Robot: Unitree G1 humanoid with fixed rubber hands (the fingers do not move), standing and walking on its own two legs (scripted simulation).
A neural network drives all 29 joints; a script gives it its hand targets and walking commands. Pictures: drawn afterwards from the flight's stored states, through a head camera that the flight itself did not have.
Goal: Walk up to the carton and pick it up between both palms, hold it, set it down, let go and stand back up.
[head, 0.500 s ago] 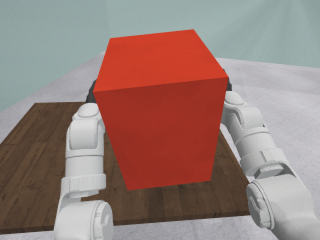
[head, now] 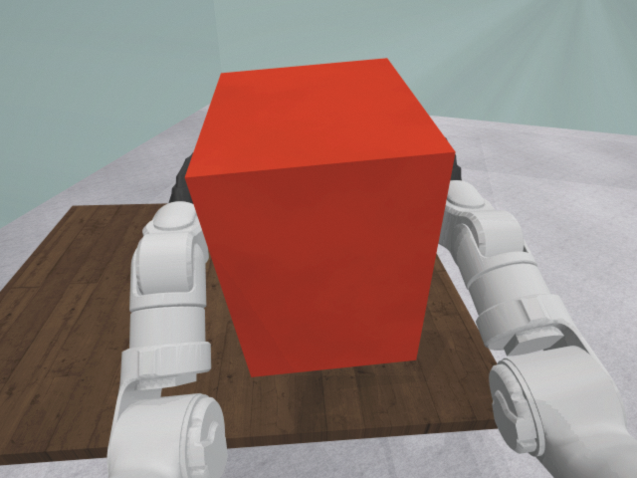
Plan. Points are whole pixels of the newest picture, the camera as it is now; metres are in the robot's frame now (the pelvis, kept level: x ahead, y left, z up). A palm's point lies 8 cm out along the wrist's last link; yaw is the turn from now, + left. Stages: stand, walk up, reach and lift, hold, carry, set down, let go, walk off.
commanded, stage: hold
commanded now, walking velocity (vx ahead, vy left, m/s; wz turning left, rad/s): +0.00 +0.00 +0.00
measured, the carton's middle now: (319, 217) +0.39 +0.00 +0.21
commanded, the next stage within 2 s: none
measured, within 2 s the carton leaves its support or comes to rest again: neither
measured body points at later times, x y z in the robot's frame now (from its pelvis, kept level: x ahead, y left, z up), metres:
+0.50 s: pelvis +0.00 +0.00 +0.00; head -0.08 +0.03 +0.44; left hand +0.37 +0.17 +0.23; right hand +0.38 -0.14 +0.26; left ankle +0.05 +0.11 -0.75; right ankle -0.01 -0.10 -0.75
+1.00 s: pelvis +0.00 +0.00 +0.00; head -0.07 +0.02 +0.44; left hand +0.38 +0.16 +0.24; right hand +0.39 -0.15 +0.26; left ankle +0.05 +0.11 -0.75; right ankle -0.01 -0.10 -0.75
